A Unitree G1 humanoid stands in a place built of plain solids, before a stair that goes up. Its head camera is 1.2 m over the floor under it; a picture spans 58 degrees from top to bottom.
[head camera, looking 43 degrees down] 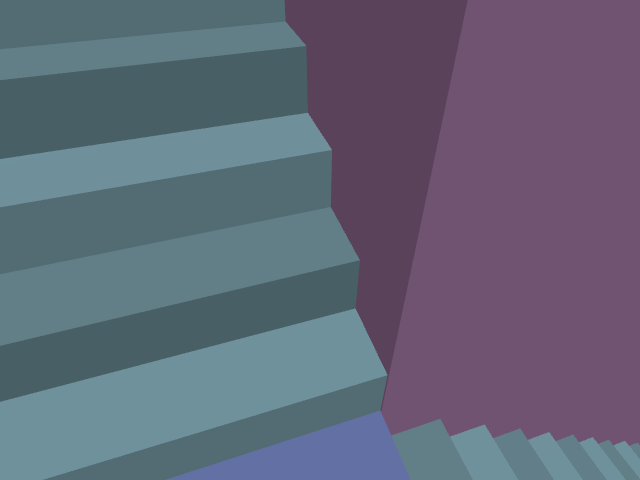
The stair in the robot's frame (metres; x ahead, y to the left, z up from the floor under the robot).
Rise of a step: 0.20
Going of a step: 0.23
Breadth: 1.10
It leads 18 degrees to the left of straight ahead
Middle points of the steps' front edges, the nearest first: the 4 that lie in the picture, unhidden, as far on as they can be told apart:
0.40 0.35 0.19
0.62 0.42 0.39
0.84 0.49 0.59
1.06 0.56 0.78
